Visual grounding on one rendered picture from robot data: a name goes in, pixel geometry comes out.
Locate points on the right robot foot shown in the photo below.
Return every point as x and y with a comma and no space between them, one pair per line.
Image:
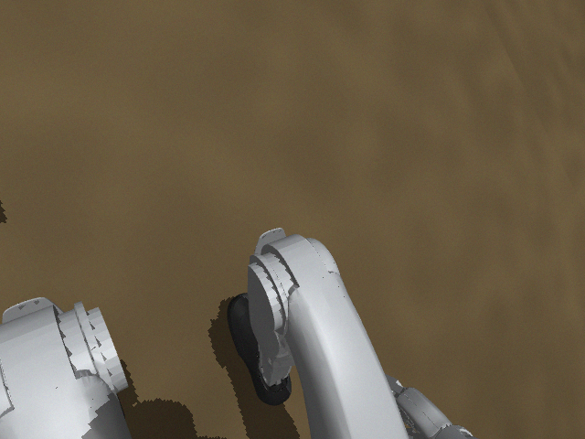
247,347

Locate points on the right robot hand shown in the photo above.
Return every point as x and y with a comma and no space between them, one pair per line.
417,411

